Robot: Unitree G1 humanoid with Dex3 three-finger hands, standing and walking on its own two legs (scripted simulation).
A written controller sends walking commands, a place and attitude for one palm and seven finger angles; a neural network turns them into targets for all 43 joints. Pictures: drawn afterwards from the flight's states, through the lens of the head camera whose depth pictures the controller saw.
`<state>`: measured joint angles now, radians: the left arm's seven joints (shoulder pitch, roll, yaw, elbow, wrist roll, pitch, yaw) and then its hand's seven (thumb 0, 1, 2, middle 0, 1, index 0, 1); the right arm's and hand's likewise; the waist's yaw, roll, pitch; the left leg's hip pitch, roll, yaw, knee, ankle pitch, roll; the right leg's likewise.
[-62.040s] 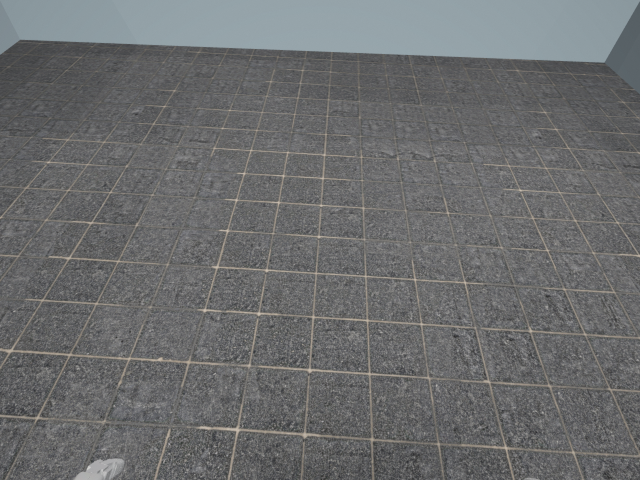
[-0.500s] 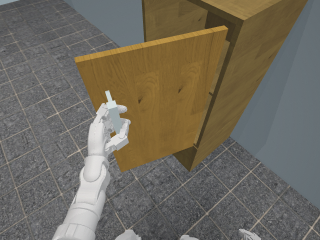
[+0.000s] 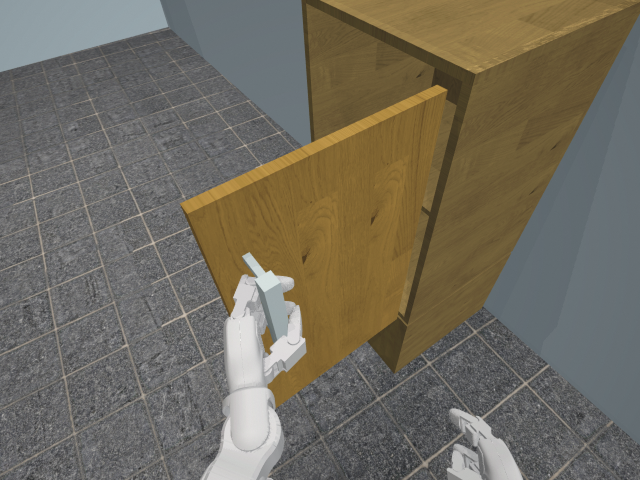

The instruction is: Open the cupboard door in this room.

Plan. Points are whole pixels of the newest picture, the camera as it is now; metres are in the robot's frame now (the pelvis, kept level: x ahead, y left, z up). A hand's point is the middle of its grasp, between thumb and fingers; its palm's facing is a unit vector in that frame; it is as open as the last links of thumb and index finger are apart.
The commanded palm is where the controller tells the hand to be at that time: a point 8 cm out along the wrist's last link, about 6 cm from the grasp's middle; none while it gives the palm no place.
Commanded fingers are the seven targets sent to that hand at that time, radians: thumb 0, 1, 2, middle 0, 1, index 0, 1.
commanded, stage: pull the door open along its arc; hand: left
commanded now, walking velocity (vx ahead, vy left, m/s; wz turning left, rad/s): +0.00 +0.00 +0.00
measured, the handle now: (267, 304) +0.33 +0.07 +0.05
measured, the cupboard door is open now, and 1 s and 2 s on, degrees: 92 91 97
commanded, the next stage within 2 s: open thumb and fingers to let go in 0.16 s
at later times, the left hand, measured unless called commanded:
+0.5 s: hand (292, 343) +0.27 +0.04 +0.05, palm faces +0.27 -0.96 -0.02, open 7.3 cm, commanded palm +0.23 +0.07 +0.05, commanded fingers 0.00 -0.01 0.51 -0.34 -1.25 -0.34 -1.25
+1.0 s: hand (289, 343) +0.28 +0.04 +0.04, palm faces +0.19 -0.98 -0.03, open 14.8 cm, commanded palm +0.24 +0.07 +0.05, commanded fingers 0.00 -0.50 0.30 -0.17 -0.40 -0.17 -0.40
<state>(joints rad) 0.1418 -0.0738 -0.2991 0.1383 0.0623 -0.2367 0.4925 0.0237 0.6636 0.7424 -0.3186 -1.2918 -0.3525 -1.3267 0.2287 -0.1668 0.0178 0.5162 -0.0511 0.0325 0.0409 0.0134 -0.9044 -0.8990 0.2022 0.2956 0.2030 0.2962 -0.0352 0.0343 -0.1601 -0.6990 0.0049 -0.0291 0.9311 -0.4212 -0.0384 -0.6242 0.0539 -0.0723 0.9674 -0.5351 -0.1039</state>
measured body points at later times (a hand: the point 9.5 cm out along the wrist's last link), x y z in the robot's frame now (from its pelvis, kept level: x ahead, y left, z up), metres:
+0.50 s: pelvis +0.00 -0.02 -0.01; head +0.03 -0.06 +0.44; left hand +0.25 +0.09 +0.06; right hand +0.18 -0.24 -0.11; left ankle +0.03 +0.16 -0.68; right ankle -0.03 -0.05 -0.68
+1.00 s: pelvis -0.01 +0.01 -0.01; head +0.02 -0.01 +0.44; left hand +0.26 +0.10 +0.05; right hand +0.15 -0.21 -0.11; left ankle +0.03 +0.16 -0.68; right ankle -0.03 -0.05 -0.68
